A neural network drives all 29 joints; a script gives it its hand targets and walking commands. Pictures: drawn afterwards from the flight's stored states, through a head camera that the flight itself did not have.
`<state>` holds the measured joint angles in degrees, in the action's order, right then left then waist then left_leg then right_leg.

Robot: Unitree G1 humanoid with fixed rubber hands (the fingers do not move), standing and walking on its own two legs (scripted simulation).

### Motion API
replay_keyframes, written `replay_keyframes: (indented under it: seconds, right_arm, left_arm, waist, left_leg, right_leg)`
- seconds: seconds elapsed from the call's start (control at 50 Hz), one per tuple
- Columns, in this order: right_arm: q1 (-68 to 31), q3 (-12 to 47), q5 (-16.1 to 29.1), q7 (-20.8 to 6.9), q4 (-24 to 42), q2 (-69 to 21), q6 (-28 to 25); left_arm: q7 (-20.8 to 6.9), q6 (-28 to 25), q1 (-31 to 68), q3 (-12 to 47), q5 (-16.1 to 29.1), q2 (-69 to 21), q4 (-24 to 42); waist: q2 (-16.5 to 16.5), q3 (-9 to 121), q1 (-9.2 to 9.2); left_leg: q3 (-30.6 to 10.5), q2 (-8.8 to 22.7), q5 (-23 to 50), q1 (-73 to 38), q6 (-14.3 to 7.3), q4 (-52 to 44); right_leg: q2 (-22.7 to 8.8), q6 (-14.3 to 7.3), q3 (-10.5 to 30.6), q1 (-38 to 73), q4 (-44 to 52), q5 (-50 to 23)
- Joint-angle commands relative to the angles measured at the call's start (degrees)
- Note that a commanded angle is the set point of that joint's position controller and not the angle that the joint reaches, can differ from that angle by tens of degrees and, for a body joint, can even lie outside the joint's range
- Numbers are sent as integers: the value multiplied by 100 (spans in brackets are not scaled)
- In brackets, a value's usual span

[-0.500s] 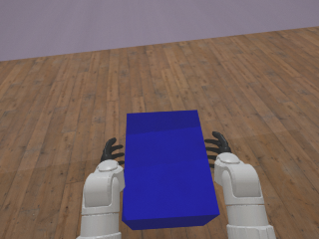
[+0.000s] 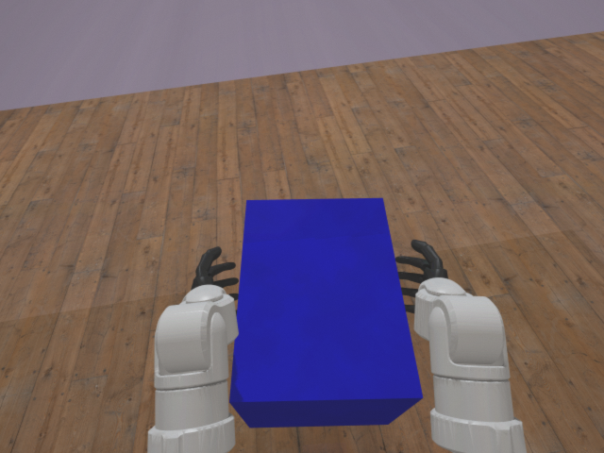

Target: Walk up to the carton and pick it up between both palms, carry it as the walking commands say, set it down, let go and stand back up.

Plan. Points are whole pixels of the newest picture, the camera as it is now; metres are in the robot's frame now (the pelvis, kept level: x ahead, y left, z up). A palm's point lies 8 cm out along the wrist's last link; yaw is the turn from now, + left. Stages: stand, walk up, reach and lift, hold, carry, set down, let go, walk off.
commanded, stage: carry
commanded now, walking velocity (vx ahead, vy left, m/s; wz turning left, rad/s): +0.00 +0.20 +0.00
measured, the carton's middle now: (316, 311) +0.33 +0.01 +0.00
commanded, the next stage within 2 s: none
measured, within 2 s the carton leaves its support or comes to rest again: neither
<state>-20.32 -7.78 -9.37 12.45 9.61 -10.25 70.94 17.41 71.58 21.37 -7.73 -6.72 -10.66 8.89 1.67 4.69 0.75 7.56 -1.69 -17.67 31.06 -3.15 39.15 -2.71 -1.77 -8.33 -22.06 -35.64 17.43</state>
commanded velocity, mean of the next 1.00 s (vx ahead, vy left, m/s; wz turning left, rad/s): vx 0.00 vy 0.20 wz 0.00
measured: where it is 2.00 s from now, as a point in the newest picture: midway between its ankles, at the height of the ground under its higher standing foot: outside the picture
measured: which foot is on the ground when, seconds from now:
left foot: up 0.00-0.24, down 0.26-0.56, up 0.58-0.80, down 0.82-1.00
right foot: down 0.00-0.28, up 0.30-0.52, down 0.54-0.84, up 0.86-1.00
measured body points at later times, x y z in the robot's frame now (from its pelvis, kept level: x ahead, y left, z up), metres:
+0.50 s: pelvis -0.05 +0.12 +0.00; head -0.02 +0.13 +0.45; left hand +0.25 +0.28 +0.07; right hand +0.27 +0.00 +0.07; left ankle +0.01 +0.21 -0.72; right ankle -0.06 +0.03 -0.70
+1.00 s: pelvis -0.11 +0.26 +0.01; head -0.09 +0.27 +0.46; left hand +0.19 +0.41 +0.07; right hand +0.21 +0.13 +0.08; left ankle -0.05 +0.35 -0.72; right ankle -0.12 +0.14 -0.67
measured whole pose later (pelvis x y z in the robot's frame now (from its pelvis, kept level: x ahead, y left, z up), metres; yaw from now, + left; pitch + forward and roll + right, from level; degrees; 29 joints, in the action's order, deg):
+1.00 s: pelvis -0.11 +0.26 +0.01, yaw -1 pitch +4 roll -1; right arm -21.0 -6.8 -8.4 13.0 6.9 -10.5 70.9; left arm 18.6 72.8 19.0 -7.7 -5.9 -9.8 10.5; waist -1.2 2.5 1.5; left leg 6.9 1.4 -11.4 24.8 -3.5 31.7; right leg -4.7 2.1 -6.2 -30.3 -57.2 30.1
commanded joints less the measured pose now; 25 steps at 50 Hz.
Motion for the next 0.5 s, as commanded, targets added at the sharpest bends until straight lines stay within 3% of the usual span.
replay_keyframes:
  seconds: [0.0, 0.02, 0.06, 0.08, 0.14, 0.18, 0.2, 0.22, 0.24, 0.26, 0.28, 0.3, 0.34, 0.36, 0.4, 0.44, 0.48]
  right_arm:
    - [-3142, 4030, 2712, -2072, 310, -6050, -30]
    - [-3183, 4043, 2801, -2102, 354, -6078, -49]
    - [-3286, 4093, 2912, -2112, 446, -6134, -58]
    - [-3276, 4102, 2946, -2100, 436, -6132, -44]
    - [-3131, 4070, 2997, -2078, 274, -6118, 17]
    - [-2967, 4026, 2972, -2095, 123, -6130, 34]
    - [-2884, 4017, 2950, -2108, 60, -6154, 35]
    - [-2810, 4013, 2930, -2126, 5, -6161, 34]
    - [-2727, 3988, 2889, -2149, -51, -6131, 23]
    - [-2611, 3939, 2859, -2178, -131, -6098, 2]
    - [-2596, 3883, 2820, -2184, -179, -6067, -48]
    - [-2453, 3756, 2773, -2195, -177, -6085, -75]
    - [-2598, 3683, 2653, -2191, 91, -6163, -149]
    - [-2651, 3669, 2614, -2170, 210, -6182, -187]
    - [-2690, 3635, 2582, -2106, 382, -6178, -226]
    - [-2630, 3654, 2556, -2035, 463, -6122, -227]
    - [-2538, 3717, 2516, -1981, 486, -6054, -198]
  left_arm:
    - [-2757, -8, 2627, 3586, 2509, -6086, 101]
    - [-2746, -48, 2691, 3560, 2492, -6121, 176]
    - [-2709, -120, 2937, 3559, 2510, -6074, 455]
    - [-2690, -128, 2862, 3504, 2487, -6039, 438]
    - [-2650, -107, 2660, 3427, 2390, -5901, 397]
    - [-2641, -106, 2571, 3448, 2324, -5836, 417]
    - [-2633, -108, 2574, 3479, 2314, -5817, 436]
    - [-2623, -112, 2542, 3507, 2291, -5794, 411]
    - [-2620, -121, 2514, 3568, 2278, -5794, 375]
    - [-2627, -132, 2386, 3600, 2255, -5761, 284]
    - [-2633, -109, 2853, 3781, 2397, -5809, 601]
    - [-2630, -88, 2873, 3882, 2442, -5921, 516]
    - [-2658, -142, 3235, 4111, 2696, -6130, 669]
    - [-2667, -154, 3319, 4162, 2786, -6174, 750]
    - [-2671, -118, 3310, 4102, 2880, -6153, 818]
    - [-2671, -55, 3194, 4008, 2902, -6084, 781]
    - [-2686, 2, 2934, 3893, 2849, -6060, 621]
  waist:
    - [-898, 1647, 24]
    - [-638, 1643, 0]
    - [-1039, 1660, -29]
    - [-1275, 1716, -15]
    - [-1588, 1855, 24]
    - [-1759, 1878, 41]
    - [-1694, 1899, -13]
    - [-1465, 1987, -46]
    - [-964, 2176, -58]
    - [-82, 2186, -53]
    - [1770, 2187, -133]
    - [1736, 2201, -139]
    - [994, 2069, -124]
    - [933, 2077, -114]
    - [774, 2169, -134]
    - [862, 2252, -140]
    - [759, 2289, -69]
  left_leg:
    - [-866, 420, -824, 929, 378, 2030]
    - [-877, 410, -543, 888, 441, 2232]
    - [-645, 375, -311, 795, 583, 1860]
    - [-501, 315, -377, 623, 634, 1650]
    - [-248, 221, -606, 45, 629, 743]
    - [-44, 107, -452, -337, 565, -90]
    - [120, 33, -24, -666, 491, -798]
    - [265, -16, 463, -1251, 383, -1485]
    - [-47, 294, 732, -2093, 301, -1756]
    - [-967, 1195, 2422, -2843, 131, -1738]
    - [-2013, 2038, 4084, -3091, -492, -1580]
    - [-1972, 2092, 4415, -3004, -863, -1412]
    - [-1439, 1822, 3872, -2752, -887, -1360]
    - [-1272, 1691, 3447, -2673, -844, -1375]
    - [-1055, 1525, 2890, -2635, -839, -1351]
    - [-1044, 1492, 2644, -2542, -877, -1349]
    - [-989, 1429, 2566, -2391, -852, -1206]
  right_leg:
    - [-2627, -1002, 2554, 1877, 1414, -2672]
    - [-2317, -781, 2091, 1814, 1372, -2623]
    - [-1791, -459, 1272, 1860, 1103, -3175]
    - [-1672, -412, 1078, 1846, 977, -3502]
    - [-1632, -397, 898, 1808, 743, -4087]
    - [-1616, -351, 891, 1787, 619, -3994]
    - [-1526, -249, 777, 1693, 454, -3696]
    - [-1370, -45, 668, 1450, 235, -3136]
    - [-1211, 207, 561, 919, -221, -2355]
    - [-935, 489, 440, -35, -727, -570]
    - [-134, 671, -77, -1134, -1398, 1807]
    - [-234, 510, 302, -1189, -2355, 2332]
    - [-232, 394, 318, -1301, -2888, 1790]
    - [-252, 371, 297, -1280, -2765, 1473]
    - [-160, 367, 177, -981, -2107, 1229]
    - [-44, 312, 75, -550, -1350, 1124]
    - [38, 208, -83, 65, -99, 624]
